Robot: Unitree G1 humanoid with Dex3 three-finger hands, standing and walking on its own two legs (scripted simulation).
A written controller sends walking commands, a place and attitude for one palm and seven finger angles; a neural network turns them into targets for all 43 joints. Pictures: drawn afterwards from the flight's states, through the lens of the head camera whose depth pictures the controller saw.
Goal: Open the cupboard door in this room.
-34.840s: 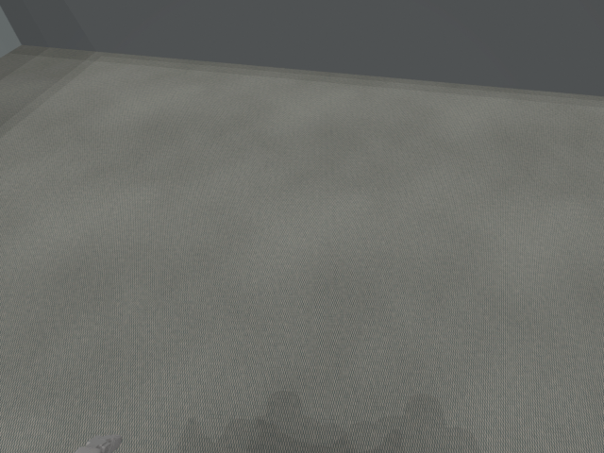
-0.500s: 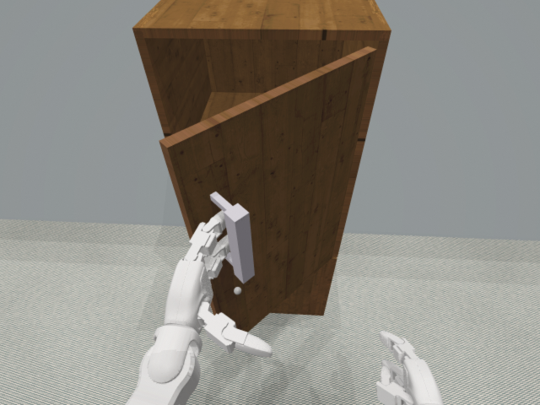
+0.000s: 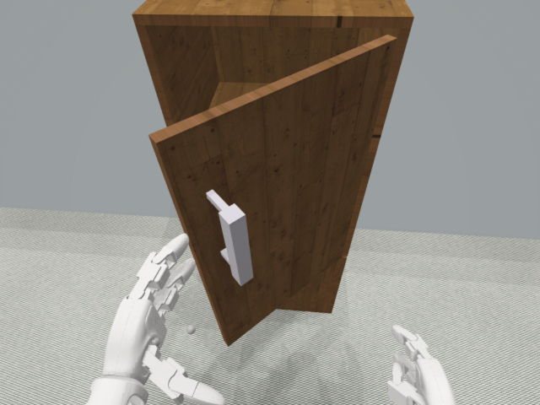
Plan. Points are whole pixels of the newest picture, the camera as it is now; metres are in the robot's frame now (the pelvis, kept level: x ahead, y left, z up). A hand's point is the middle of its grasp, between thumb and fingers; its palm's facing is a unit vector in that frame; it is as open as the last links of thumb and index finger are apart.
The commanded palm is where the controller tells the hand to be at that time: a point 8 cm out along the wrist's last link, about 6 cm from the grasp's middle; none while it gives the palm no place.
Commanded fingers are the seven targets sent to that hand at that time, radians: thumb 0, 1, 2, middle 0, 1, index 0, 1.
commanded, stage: slide the hand sideways off the handle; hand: left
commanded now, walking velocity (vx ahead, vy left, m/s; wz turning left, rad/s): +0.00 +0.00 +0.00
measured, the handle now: (229, 239) +0.31 +0.08 +0.11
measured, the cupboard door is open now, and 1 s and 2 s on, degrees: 44 44 44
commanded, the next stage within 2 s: draw the hand back to the body in 0.16 s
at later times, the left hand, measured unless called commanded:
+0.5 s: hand (156, 335) +0.18 +0.14 +0.11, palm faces -0.01 -1.00 -0.07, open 16.3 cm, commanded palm +0.14 +0.20 +0.13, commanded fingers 0.00 -0.50 0.30 -0.15 -0.30 -0.15 -0.30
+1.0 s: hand (80, 319) +0.18 +0.22 +0.14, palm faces +0.27 -0.91 -0.31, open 14.5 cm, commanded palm +0.13 +0.26 +0.17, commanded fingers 0.00 0.13 0.57 -0.17 -0.30 -0.17 -0.30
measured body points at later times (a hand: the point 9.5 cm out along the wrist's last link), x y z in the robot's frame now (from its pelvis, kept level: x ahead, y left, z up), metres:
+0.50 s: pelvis +0.00 +0.01 -0.01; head +0.00 -0.01 +0.44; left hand +0.17 +0.20 +0.12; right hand +0.18 -0.20 -0.07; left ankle -0.02 +0.12 -0.71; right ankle +0.01 -0.10 -0.71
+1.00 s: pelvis +0.00 +0.02 +0.02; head -0.02 +0.00 +0.47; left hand +0.16 +0.26 +0.16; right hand +0.18 -0.20 -0.05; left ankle -0.02 +0.12 -0.71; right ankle +0.01 -0.10 -0.71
